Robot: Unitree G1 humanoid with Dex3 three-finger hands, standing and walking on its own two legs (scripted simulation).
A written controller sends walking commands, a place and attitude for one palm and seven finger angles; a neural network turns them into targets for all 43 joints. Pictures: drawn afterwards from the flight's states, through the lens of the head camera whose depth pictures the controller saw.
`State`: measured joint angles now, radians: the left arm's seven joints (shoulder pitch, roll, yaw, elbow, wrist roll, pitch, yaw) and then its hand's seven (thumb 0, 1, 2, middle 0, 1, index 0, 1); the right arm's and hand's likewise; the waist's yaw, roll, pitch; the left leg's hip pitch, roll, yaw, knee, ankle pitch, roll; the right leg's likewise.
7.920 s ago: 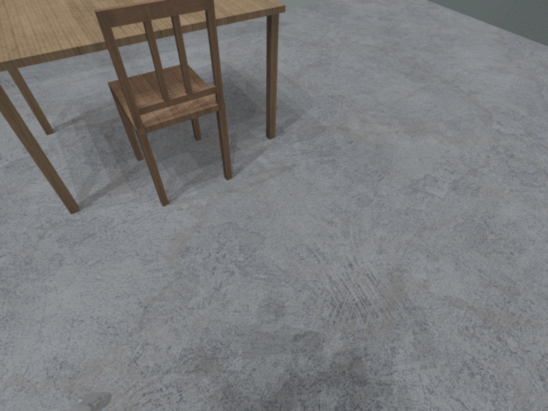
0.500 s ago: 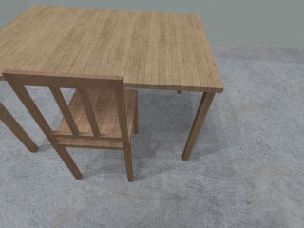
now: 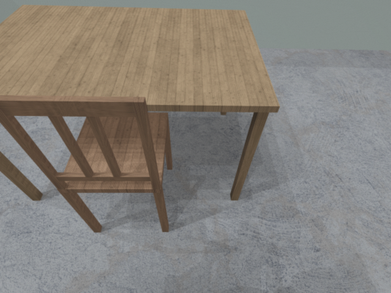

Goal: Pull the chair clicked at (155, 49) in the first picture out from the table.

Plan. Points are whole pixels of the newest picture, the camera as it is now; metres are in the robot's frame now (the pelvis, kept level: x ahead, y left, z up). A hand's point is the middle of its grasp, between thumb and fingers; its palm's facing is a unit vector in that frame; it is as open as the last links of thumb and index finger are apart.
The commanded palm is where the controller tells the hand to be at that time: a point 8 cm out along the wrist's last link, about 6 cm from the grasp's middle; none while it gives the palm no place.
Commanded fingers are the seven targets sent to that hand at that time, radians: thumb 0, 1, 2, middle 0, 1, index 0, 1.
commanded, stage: look again from close up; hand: left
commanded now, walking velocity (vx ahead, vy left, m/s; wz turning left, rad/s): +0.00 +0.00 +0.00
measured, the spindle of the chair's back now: (74, 148) +0.50 +0.39 -0.09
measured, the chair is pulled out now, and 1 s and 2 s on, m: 0.00 0.00 0.00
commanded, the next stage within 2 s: shuffle to correct the standing spot in 0.90 s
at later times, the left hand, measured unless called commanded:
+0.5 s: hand out of the picture +0.02 +0.20 -0.16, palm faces +0.01 -0.97 -0.25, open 7.4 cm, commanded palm none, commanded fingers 0.00 0.90 0.90 -0.20 -0.30 -0.20 -0.30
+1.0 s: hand out of the picture -0.04 +0.18 -0.17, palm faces +0.01 -0.98 -0.20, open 7.4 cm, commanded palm none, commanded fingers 0.00 0.90 0.90 -0.20 -0.30 -0.20 -0.30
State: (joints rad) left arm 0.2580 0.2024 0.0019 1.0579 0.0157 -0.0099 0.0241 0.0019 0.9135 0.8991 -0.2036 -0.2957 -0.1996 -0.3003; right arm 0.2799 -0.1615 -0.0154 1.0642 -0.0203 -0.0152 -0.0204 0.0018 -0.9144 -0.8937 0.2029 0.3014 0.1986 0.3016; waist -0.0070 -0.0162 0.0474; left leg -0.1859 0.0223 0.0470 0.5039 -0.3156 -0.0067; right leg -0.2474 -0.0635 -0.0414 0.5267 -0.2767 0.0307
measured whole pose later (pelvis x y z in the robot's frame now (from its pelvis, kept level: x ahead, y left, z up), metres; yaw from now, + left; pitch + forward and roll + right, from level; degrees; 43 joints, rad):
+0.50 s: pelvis -0.03 +0.00 +0.00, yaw +0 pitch -3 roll +0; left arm 0.22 0.24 0.00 1.03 0.01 0.00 0.01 0.00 0.91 0.90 -0.20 -0.30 -0.20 -0.30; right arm 0.20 -0.23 -0.02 1.03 -0.02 0.00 0.00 0.00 -0.91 -0.89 0.20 0.30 0.20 0.30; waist 0.00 -0.01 0.02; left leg -0.18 0.03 0.05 0.49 -0.27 -0.01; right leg -0.23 -0.05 -0.04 0.49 -0.21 0.02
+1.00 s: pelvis -0.04 +0.00 +0.00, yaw +0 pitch -2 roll +0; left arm 0.29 0.17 -0.01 1.10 0.01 0.00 0.03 0.00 0.91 0.90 -0.20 -0.30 -0.20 -0.30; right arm 0.28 -0.17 0.00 1.12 -0.01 0.01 0.00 0.00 -0.91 -0.89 0.20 0.30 0.20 0.30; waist 0.00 -0.01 0.05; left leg -0.18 0.02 0.05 0.45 -0.23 0.00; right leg -0.23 -0.06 -0.04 0.44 -0.18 0.03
